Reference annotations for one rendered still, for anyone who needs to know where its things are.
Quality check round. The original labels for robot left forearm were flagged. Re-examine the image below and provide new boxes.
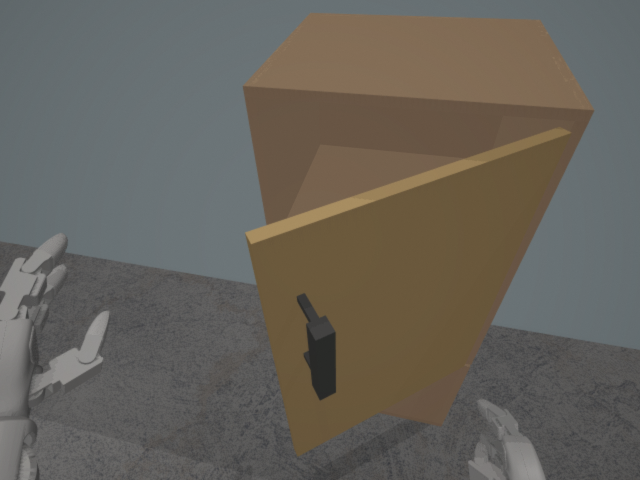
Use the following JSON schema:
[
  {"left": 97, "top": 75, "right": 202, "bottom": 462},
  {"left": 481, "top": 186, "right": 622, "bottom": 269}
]
[{"left": 0, "top": 416, "right": 40, "bottom": 480}]

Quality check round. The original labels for robot left hand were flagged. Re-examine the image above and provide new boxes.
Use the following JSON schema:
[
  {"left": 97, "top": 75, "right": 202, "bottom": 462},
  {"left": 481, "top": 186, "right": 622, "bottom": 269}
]
[{"left": 0, "top": 233, "right": 110, "bottom": 418}]

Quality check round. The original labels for handle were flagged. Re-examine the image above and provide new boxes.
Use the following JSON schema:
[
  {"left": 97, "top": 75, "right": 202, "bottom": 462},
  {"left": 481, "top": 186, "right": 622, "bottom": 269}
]
[{"left": 297, "top": 293, "right": 336, "bottom": 400}]

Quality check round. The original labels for cupboard door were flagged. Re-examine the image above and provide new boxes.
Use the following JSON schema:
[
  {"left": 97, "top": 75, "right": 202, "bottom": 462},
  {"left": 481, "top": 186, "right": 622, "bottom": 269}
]
[{"left": 245, "top": 127, "right": 572, "bottom": 457}]

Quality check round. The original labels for robot right hand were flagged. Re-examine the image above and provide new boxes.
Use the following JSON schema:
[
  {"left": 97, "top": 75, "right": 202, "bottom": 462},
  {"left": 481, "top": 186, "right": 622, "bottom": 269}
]
[{"left": 468, "top": 399, "right": 546, "bottom": 480}]

